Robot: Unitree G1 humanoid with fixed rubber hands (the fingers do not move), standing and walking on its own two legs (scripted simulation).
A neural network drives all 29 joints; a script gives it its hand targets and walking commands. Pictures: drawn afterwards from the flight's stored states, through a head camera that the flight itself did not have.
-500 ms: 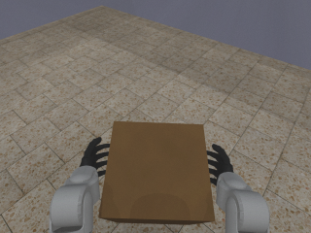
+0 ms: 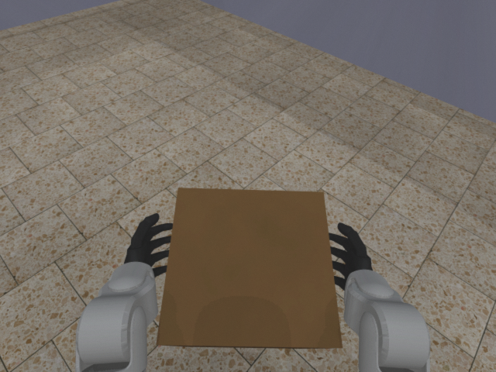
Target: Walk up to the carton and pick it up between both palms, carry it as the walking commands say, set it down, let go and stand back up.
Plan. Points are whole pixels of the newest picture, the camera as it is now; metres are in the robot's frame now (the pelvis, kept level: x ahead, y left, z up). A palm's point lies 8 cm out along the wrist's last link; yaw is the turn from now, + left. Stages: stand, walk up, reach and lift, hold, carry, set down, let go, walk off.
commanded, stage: carry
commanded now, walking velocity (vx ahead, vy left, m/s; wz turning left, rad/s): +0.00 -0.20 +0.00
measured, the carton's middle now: (247, 278) +0.28 +0.01 +0.00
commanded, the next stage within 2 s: none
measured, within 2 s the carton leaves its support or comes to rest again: neither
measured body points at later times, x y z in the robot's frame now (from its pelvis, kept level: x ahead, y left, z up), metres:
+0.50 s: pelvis -0.03 -0.12 +0.00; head -0.02 -0.11 +0.45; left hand +0.22 +0.06 +0.09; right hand +0.24 -0.24 +0.08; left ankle -0.07 +0.02 -0.70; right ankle +0.01 -0.15 -0.73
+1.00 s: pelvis -0.07 -0.21 +0.00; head -0.06 -0.24 +0.45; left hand +0.19 -0.07 +0.10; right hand +0.18 -0.37 +0.07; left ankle -0.09 -0.03 -0.68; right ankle -0.01 -0.30 -0.73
